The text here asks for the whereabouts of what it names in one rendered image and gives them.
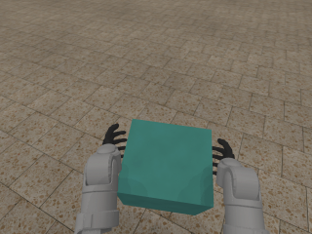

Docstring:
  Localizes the robot right hand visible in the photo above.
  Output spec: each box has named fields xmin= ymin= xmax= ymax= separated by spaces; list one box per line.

xmin=212 ymin=138 xmax=235 ymax=176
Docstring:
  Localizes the robot left hand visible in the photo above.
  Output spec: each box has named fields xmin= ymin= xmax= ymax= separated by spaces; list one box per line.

xmin=102 ymin=123 xmax=127 ymax=158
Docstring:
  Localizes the carton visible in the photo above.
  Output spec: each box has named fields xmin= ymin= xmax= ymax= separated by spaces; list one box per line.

xmin=117 ymin=119 xmax=215 ymax=215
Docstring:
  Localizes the right robot forearm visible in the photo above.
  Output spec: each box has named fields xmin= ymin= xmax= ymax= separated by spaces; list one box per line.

xmin=215 ymin=157 xmax=270 ymax=234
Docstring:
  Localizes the left robot forearm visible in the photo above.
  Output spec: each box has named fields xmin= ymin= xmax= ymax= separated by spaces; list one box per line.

xmin=74 ymin=143 xmax=122 ymax=234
